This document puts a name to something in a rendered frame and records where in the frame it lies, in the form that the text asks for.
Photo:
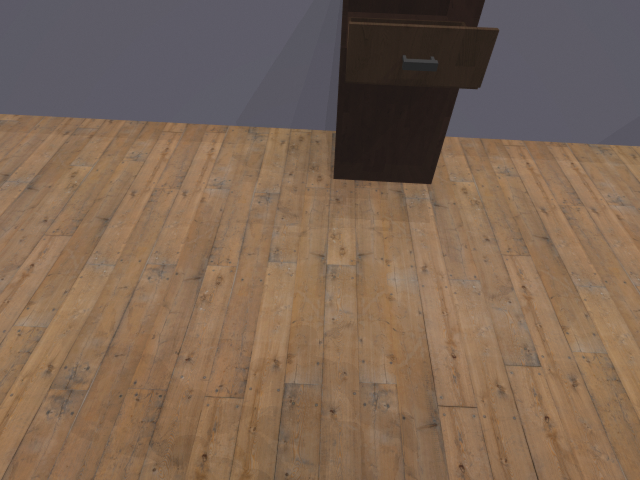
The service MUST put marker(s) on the handle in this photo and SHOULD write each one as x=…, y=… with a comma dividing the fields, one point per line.
x=420, y=64

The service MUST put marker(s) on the cabinet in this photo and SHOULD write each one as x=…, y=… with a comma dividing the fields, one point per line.
x=393, y=133

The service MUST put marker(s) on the drawer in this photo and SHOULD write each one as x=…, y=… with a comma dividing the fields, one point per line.
x=375, y=47

